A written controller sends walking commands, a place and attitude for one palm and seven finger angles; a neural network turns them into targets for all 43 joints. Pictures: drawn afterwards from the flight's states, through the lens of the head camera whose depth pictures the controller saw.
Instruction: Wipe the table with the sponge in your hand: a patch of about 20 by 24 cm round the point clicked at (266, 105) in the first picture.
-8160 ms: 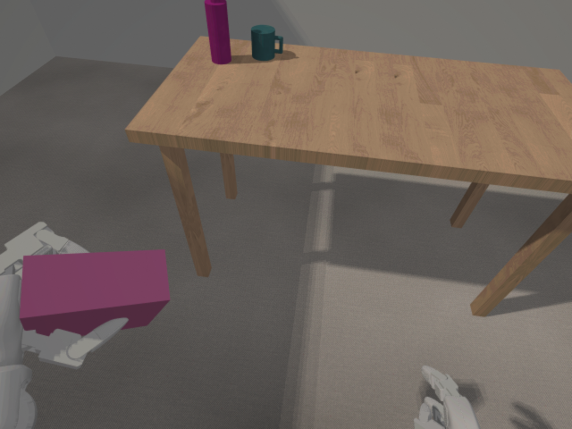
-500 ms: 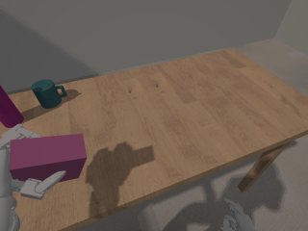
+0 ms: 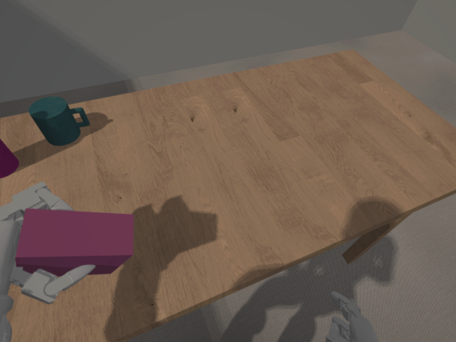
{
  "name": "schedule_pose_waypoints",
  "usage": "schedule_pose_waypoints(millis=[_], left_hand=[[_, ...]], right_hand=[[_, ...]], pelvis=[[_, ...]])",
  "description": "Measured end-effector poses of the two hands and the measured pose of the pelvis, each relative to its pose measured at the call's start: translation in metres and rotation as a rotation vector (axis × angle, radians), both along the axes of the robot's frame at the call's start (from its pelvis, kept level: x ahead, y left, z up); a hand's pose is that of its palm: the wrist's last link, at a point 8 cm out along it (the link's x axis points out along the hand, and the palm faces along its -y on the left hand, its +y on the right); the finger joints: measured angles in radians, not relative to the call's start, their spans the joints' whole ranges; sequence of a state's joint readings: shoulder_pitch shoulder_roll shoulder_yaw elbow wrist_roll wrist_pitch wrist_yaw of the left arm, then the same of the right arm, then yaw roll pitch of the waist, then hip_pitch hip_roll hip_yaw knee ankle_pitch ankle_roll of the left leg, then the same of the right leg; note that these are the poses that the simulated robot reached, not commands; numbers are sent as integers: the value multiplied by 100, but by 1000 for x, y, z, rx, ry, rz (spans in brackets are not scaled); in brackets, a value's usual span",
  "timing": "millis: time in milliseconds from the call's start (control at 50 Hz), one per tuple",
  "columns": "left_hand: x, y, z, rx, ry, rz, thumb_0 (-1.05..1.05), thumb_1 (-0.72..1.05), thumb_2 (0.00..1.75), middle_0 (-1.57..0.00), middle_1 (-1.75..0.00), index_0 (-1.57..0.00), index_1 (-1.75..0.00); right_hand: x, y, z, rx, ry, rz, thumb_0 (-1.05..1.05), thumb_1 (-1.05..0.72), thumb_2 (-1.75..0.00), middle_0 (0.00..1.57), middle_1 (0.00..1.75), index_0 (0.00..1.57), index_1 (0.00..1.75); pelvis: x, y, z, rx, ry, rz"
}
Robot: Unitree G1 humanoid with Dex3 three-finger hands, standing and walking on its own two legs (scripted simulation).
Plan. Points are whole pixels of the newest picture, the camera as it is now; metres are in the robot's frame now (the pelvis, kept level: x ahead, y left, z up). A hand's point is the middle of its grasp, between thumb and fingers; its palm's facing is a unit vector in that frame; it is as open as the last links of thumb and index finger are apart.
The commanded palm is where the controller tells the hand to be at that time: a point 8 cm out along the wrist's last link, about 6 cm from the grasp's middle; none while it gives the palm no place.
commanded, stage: come to a stop and stand still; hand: left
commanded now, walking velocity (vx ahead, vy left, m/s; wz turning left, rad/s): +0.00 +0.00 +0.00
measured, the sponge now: (91, 246) +0.22 +0.21 +0.10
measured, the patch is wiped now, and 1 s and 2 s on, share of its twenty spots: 0.00 0.00 0.00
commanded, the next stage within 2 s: look again from close up in 0.44 s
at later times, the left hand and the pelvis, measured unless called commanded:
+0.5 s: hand (23, 228) +0.22 +0.28 +0.15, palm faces +0.31 -0.84 -0.45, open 9.3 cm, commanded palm +0.16 +0.31 +0.17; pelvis +0.00 +0.03 +0.00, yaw +2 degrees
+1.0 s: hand (41, 236) +0.21 +0.25 +0.15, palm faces +0.34 -0.85 -0.40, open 9.3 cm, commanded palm +0.14 +0.29 +0.17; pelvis -0.01 +0.01 +0.00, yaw +2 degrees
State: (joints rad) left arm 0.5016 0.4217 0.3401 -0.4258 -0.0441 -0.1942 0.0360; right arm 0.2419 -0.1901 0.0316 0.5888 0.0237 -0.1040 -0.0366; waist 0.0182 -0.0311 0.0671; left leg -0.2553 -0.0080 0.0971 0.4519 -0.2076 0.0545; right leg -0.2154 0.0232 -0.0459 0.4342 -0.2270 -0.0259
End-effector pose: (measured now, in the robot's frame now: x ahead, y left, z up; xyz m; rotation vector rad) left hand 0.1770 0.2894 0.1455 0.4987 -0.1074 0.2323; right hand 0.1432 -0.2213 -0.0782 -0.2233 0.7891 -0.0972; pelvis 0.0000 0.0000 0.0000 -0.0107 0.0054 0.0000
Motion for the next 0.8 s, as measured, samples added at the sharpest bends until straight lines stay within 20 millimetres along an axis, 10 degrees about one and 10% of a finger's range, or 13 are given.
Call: schedule_pose_waypoints(millis=[180,800], left_hand=[[13,22,41,9,-266,48,0,-44,104,-82,-137,-82,-137],[-18,22,20,-31,-142,101,0,-44,104,-82,-137,-82,-137]], right_hand=[[47,39,13,-1,-100,126,2,-90,-90,20,30,21,31],[21,32,13,20,-107,78,2,-90,-90,20,30,21,30]], pelvis=[[6,19,0,-15,0,13],[-9,17,2,-15,-17,24]])
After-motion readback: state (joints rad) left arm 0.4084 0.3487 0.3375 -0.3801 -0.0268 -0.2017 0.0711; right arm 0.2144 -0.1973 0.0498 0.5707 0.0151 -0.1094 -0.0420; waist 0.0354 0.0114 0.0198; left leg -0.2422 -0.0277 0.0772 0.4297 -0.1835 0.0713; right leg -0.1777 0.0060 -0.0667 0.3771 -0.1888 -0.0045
